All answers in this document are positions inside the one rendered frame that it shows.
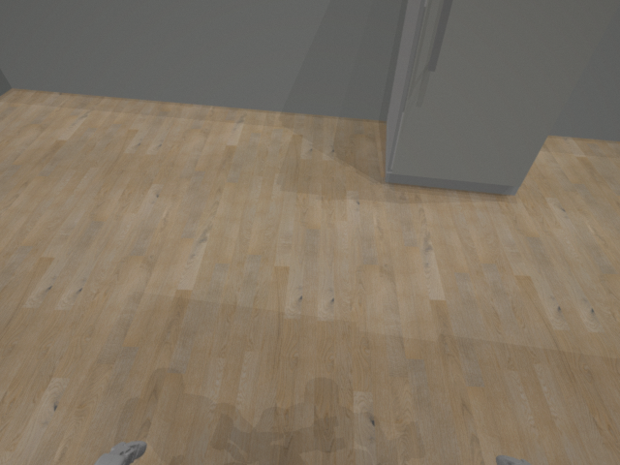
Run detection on handle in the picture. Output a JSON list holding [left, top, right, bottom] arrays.
[[428, 0, 452, 72]]

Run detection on robot left hand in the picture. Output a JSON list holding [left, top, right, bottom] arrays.
[[94, 441, 147, 465]]

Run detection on fridge door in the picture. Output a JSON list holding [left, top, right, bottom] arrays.
[[392, 0, 620, 187]]

